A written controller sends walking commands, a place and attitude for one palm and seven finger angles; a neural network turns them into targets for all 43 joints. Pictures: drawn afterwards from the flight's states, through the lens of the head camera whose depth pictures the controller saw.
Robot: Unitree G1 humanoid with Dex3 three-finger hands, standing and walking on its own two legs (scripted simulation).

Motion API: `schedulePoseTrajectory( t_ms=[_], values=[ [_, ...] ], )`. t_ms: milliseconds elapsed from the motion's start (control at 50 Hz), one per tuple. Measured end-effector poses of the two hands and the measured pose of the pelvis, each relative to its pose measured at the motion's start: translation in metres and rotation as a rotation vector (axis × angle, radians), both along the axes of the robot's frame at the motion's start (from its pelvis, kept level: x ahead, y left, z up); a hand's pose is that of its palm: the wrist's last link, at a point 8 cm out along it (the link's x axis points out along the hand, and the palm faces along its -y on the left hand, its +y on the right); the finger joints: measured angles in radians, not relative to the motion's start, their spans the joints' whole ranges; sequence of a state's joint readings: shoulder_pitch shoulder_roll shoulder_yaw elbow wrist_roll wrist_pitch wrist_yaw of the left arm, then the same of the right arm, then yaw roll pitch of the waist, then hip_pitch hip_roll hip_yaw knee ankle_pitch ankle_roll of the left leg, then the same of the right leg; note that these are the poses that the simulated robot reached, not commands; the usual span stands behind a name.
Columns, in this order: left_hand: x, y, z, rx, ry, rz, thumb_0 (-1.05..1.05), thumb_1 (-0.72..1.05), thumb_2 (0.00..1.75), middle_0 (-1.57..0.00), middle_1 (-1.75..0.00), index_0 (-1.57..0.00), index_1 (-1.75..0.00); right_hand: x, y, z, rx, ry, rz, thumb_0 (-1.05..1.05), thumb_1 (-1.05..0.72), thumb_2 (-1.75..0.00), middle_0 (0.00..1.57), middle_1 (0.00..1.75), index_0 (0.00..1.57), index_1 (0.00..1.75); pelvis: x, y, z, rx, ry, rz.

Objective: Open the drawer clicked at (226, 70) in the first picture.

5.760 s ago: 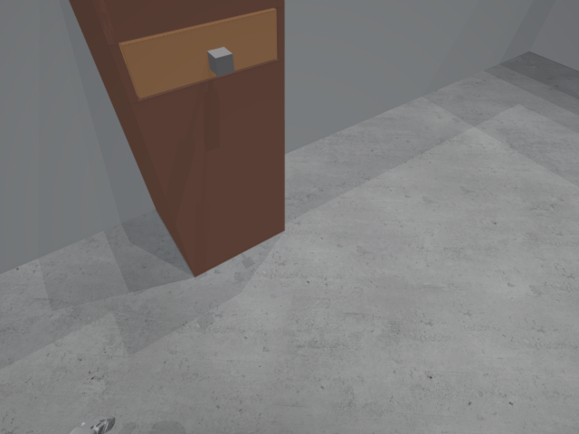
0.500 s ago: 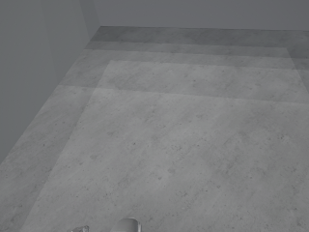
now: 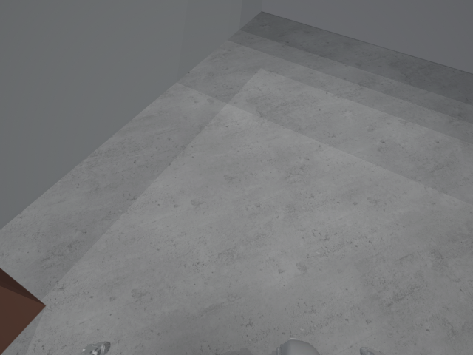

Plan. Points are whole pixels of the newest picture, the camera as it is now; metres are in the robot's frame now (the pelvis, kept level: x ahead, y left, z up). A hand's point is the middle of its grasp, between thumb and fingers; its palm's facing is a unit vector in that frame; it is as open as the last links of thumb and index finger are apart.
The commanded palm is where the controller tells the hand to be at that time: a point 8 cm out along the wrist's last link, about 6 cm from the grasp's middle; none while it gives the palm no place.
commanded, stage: turn to face it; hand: left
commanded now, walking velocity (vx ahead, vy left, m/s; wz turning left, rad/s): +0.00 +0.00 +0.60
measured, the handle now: out of the picture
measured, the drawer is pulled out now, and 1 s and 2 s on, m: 0.00 0.00 0.00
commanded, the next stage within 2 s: take the last steps up to it in 1.68 s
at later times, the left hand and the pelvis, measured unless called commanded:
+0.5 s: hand out of the picture -0.01 +0.19 -0.16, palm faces +0.33 -0.91 -0.26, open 7.4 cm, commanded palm none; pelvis -0.01 -0.02 +0.00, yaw +20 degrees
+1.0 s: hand out of the picture -0.03 +0.24 -0.15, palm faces +0.58 -0.78 -0.26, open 7.4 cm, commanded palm none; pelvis -0.02 +0.00 +0.00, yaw +36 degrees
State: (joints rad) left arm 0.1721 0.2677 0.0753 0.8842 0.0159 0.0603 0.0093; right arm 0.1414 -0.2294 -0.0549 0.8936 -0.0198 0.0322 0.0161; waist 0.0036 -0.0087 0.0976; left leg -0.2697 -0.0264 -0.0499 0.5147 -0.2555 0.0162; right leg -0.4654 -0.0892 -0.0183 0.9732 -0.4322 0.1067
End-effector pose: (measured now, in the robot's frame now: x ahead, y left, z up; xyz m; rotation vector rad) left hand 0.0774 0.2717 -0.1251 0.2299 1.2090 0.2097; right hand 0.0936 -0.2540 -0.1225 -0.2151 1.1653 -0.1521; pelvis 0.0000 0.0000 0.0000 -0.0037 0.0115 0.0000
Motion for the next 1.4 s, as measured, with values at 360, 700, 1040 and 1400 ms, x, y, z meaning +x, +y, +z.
schedulePoseTrajectory(
  t_ms=[360, 700, 1040, 1400],
  values=[
    [-0.044, -0.06, 0.021, 0.005, -0.089, 0.173, 0.0, 0.9, 0.9, -0.21, -0.3, -0.21, -0.3, 0.022, -0.032, -0.017, 0.044, 0.098, 0.155, 0.01, -0.91, -0.9, 0.2, 0.3, 0.2, 0.29, 0.001, -0.039, 0.004, 0.046, -0.024, 0.252],
    [-0.185, 0.0, -0.023, -0.055, 0.101, 0.496, 0.0, 0.9, 0.9, -0.2, -0.3, -0.2, -0.3, 0.089, 0.074, 0.01, -0.046, -0.036, 0.463, 0.0, -0.91, -0.9, 0.2, 0.3, 0.2, 0.29, -0.02, 0.011, -0.005, -0.013, -0.015, 0.454],
    [-0.135, -0.005, 0.014, 0.027, -0.152, 0.575, 0.0, 0.9, 0.9, -0.2, -0.3, -0.2, -0.3, 0.082, 0.067, -0.01, -0.003, 0.077, 0.558, 0.0, -0.91, -0.9, 0.21, 0.3, 0.2, 0.3, -0.014, -0.01, 0.0, -0.002, -0.012, 0.658],
    [-0.251, -0.094, 0.008, 0.001, -0.024, 0.855, 0.0, 0.9, 0.9, -0.21, -0.3, -0.21, -0.3, 0.126, 0.094, -0.011, -0.033, 0.115, 0.819, 0.01, -0.91, -0.9, 0.2, 0.3, 0.2, 0.29, -0.023, -0.029, 0.002, 0.048, -0.016, 0.9]
  ],
)
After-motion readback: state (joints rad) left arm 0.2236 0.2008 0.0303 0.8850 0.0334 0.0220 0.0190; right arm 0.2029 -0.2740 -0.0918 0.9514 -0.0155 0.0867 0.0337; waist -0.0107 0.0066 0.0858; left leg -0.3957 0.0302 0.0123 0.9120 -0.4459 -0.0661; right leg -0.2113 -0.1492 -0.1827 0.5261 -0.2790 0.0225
